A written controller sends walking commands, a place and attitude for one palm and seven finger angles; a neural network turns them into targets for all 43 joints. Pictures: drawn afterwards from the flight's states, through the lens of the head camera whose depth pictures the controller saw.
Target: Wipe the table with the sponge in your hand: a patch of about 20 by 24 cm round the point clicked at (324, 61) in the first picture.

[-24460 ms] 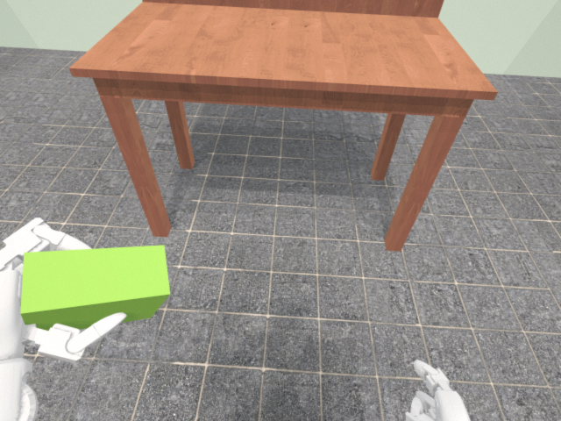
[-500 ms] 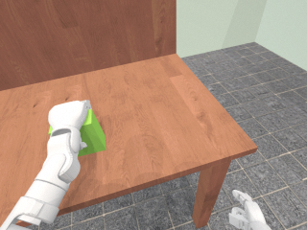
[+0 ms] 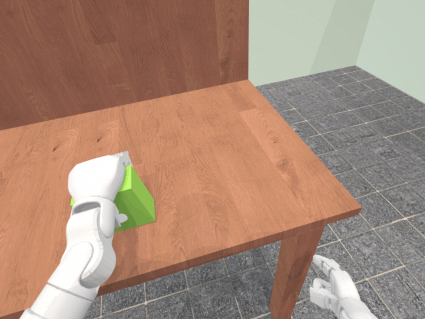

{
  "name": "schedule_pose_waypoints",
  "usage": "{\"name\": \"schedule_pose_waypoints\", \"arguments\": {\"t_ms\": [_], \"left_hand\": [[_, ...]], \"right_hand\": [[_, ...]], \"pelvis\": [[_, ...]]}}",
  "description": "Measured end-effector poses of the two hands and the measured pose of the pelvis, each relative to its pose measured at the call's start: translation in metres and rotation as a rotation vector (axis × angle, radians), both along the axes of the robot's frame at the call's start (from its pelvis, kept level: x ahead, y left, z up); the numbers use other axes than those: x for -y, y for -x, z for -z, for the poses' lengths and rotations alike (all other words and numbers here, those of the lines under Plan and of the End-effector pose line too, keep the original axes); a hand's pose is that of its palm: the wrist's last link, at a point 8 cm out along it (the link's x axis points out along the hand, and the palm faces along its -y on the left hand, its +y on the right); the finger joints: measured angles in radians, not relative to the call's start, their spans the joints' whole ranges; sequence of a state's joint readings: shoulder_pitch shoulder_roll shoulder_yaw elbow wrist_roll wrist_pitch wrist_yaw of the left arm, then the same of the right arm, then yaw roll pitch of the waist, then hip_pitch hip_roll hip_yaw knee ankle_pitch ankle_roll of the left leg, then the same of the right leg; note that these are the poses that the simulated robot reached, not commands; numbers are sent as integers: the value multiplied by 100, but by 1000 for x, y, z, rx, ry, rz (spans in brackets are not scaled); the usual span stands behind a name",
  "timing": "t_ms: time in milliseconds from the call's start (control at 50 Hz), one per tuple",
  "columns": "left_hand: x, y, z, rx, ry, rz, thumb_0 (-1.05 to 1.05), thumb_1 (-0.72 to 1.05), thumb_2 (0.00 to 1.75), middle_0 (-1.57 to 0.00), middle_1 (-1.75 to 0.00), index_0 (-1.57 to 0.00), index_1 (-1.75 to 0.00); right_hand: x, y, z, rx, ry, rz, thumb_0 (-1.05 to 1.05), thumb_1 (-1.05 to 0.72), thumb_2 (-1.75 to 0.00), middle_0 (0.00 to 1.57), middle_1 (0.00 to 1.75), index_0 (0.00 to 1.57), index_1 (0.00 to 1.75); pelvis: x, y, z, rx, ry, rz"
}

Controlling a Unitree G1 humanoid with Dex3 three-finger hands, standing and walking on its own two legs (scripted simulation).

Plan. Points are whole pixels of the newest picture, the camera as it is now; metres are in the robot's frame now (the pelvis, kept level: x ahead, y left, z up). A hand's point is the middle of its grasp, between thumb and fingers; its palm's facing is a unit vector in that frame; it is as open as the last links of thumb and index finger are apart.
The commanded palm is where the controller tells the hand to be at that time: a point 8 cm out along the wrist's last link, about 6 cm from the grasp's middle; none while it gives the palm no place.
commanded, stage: wipe back along the middle lane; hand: left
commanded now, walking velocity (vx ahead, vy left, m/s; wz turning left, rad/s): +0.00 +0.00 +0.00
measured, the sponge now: (122, 207) +0.29 +0.23 +0.08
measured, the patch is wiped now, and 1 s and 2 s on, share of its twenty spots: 0.70 0.70 0.85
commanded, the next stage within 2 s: slide across to the third lane in 0.46 s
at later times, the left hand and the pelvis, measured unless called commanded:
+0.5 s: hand (114, 213) +0.25 +0.20 +0.13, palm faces +0.18 -0.13 -0.97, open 9.7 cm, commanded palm +0.19 +0.19 +0.16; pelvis -0.01 -0.01 +0.00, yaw +0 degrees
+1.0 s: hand (134, 216) +0.24 +0.16 +0.14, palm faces +0.18 -0.19 -0.97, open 9.7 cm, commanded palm +0.20 +0.15 +0.19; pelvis -0.03 -0.02 +0.00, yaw +0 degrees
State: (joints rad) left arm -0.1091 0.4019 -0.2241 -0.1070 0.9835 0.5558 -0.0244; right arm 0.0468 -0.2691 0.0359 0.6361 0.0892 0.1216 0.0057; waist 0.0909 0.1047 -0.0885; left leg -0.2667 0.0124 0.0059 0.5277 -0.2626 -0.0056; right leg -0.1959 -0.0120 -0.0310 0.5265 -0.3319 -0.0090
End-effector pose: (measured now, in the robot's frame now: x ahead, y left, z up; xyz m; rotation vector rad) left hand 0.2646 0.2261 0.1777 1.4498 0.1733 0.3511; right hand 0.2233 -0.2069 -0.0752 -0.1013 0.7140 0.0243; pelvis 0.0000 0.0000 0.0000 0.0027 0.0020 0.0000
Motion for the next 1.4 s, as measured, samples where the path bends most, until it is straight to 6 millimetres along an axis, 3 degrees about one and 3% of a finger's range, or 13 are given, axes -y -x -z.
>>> {"name": "schedule_pose_waypoints", "arguments": {"t_ms": [640, 840, 1060, 1400], "left_hand": [[24, 59, -1, 69, 69, 15, 3, -45, 108, -72, -143, -72, -142], [37, 58, -1, 45, 45, 54, 2, -46, 108, -73, -142, -74, -141], [68, 55, -9, 80, 100, 162, 1, -48, 108, -75, -140, -76, -138], [101, 36, -7, 70, 129, 244, 0, -49, 108, -77, -138, -78, -136]], "right_hand": [[9, 6, -7, 67, -23, -21, 2, -91, -90, 20, 29, 19, 30], [9, 7, -8, 89, -12, -30, 2, -91, -90, 19, 29, 18, 29], [2, 11, -12, 106, -31, -52, 2, -91, -90, 19, 29, 16, 29], [4, 20, -17, 108, -51, -40, 2, -91, -90, 20, 30, 19, 30]], "pelvis": [[17, 14, 3, 40, -3, 7], [19, 21, 3, 57, -5, -6], [21, 29, 1, 78, -8, -6], [26, 35, -1, 85, -10, 6]]}}
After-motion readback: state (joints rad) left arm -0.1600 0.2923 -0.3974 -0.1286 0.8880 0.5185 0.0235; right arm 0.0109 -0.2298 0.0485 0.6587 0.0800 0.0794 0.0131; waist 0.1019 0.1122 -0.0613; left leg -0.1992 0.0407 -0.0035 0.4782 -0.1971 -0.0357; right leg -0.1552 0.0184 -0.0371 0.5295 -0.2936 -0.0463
